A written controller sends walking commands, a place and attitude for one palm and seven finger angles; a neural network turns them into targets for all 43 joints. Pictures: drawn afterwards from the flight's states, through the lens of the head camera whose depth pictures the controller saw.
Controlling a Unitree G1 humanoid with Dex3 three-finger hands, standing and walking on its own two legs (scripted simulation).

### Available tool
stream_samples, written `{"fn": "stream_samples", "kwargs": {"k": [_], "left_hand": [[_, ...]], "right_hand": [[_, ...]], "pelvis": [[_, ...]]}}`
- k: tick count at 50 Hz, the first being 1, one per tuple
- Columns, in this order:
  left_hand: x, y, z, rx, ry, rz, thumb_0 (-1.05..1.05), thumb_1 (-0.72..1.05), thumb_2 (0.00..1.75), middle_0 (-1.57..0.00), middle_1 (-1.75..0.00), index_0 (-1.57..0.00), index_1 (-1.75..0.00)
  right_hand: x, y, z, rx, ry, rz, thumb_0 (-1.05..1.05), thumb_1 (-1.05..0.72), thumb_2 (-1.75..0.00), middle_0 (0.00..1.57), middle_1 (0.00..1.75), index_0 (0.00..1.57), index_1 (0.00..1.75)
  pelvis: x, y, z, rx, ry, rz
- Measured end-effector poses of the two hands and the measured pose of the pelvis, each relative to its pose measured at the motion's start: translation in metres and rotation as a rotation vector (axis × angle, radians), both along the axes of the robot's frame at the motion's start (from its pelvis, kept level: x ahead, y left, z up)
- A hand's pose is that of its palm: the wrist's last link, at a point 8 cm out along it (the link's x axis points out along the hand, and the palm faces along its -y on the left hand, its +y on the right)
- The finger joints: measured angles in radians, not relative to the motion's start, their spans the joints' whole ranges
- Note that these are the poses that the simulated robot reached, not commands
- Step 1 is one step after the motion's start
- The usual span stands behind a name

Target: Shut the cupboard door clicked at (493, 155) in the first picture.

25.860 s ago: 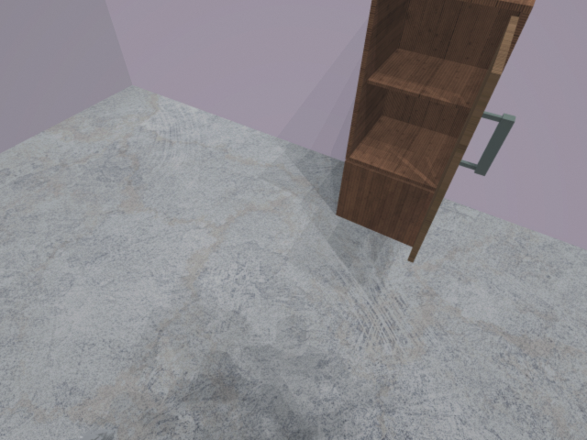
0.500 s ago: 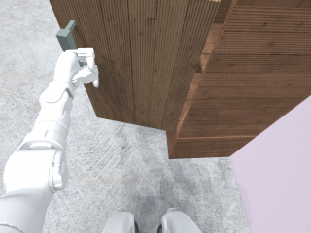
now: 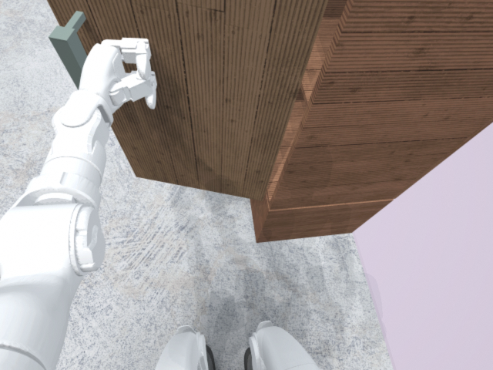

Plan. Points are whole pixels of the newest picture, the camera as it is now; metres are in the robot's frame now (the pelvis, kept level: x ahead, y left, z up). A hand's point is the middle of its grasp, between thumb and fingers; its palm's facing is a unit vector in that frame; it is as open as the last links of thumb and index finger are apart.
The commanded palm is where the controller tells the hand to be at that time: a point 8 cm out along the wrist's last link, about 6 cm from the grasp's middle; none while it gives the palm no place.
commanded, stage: push the door shut along its arc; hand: left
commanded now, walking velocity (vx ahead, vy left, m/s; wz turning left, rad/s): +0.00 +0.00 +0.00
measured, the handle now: (89, 66) +0.59 +0.17 +0.10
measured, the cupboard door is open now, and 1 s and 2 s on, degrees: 73 59 59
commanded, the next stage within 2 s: pull the fist back off the door in 0.48 s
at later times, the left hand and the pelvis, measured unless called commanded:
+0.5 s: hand (161, 68) +0.56 +0.06 +0.11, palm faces -0.40 -0.92 -0.02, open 3.3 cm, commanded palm +0.59 +0.08 +0.10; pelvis -0.01 -0.01 -0.02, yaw +0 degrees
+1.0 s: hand (178, 69) +0.57 +0.04 +0.10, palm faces +0.04 -1.00 -0.01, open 3.1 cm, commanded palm +0.53 +0.09 +0.10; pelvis +0.01 -0.01 +0.00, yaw +0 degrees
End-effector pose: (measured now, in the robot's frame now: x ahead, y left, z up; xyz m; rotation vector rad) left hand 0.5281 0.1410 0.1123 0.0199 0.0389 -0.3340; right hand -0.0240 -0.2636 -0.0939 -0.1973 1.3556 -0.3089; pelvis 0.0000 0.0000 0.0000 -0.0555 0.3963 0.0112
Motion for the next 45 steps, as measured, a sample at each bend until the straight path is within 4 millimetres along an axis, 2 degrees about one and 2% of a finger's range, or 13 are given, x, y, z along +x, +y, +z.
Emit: {"fn": "stream_samples", "kwargs": {"k": [19,30,34,38,41,45], "left_hand": [[0.029,-0.011,-0.001,0.007,0.022,-0.059,0.01,0.90,0.93,-1.30,-1.50,-1.30,-1.50],[0.041,-0.026,0.001,0.013,0.031,-0.088,0.03,0.98,0.98,-1.30,-1.50,-1.30,-1.50],[0.048,-0.026,-0.004,-0.123,0.064,0.151,0.04,0.91,0.95,-1.30,-1.50,-1.30,-1.50],[0.047,-0.030,-0.007,-0.061,-0.008,0.384,0.03,0.89,0.92,-1.30,-1.50,-1.30,-1.50],[0.043,-0.039,-0.011,0.016,-0.056,0.397,0.02,0.90,0.92,-1.30,-1.50,-1.30,-1.50],[0.036,-0.048,-0.017,0.019,-0.017,0.362,0.01,0.91,0.92,-1.30,-1.50,-1.30,-1.50]], "right_hand": [[-0.020,-0.012,-0.010,-0.053,0.059,-0.002,0.00,-0.91,-0.90,0.21,0.30,0.20,0.30],[-0.032,-0.008,-0.015,-0.058,0.092,-0.006,0.00,-0.91,-0.90,0.21,0.30,0.20,0.30],[-0.034,-0.001,-0.015,-0.023,0.089,0.016,0.00,-0.91,-0.90,0.21,0.30,0.20,0.30],[-0.037,0.011,-0.015,0.057,0.105,0.043,0.00,-0.91,-0.90,0.21,0.30,0.20,0.30],[-0.043,0.019,-0.015,0.108,0.133,0.020,0.00,-0.91,-0.90,0.21,0.30,0.20,0.30],[-0.048,0.026,-0.010,0.142,0.160,-0.024,0.00,-0.91,-0.90,0.21,0.30,0.20,0.30]], "pelvis": [[-0.007,-0.009,-0.018,-0.015,0.059,0.006],[-0.008,-0.008,-0.025,-0.018,0.085,0.007],[-0.007,-0.008,-0.026,-0.022,0.105,0.007],[-0.005,-0.008,-0.025,-0.016,0.119,0.004],[-0.002,-0.009,-0.022,-0.010,0.114,0.001],[0.003,-0.011,-0.013,-0.002,0.094,-0.004]]}}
